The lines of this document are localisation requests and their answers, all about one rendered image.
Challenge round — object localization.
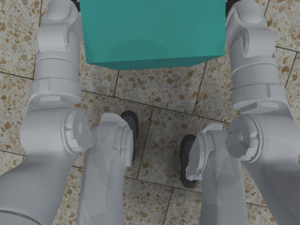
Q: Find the carton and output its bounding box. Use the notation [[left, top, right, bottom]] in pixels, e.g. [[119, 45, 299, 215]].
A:
[[79, 0, 226, 70]]

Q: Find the robot left hand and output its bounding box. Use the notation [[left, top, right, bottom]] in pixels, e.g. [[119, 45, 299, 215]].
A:
[[70, 0, 81, 12]]

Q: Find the left robot upper arm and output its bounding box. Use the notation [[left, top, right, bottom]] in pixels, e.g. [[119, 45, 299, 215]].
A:
[[0, 106, 92, 225]]

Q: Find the robot right hand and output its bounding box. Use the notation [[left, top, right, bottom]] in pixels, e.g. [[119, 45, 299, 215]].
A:
[[225, 0, 241, 18]]

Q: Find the right robot upper arm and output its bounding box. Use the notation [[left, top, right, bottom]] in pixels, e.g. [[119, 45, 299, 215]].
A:
[[225, 113, 300, 225]]

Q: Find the right robot forearm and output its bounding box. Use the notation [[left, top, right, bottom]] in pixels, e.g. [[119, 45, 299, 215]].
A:
[[225, 0, 298, 126]]

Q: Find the robot left shin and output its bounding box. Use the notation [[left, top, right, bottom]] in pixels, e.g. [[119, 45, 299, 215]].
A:
[[83, 112, 130, 155]]

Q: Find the robot left foot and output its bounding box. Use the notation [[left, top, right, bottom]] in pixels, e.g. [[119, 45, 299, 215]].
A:
[[120, 111, 139, 163]]

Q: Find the left robot forearm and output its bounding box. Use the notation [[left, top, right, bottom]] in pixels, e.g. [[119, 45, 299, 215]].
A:
[[20, 0, 83, 146]]

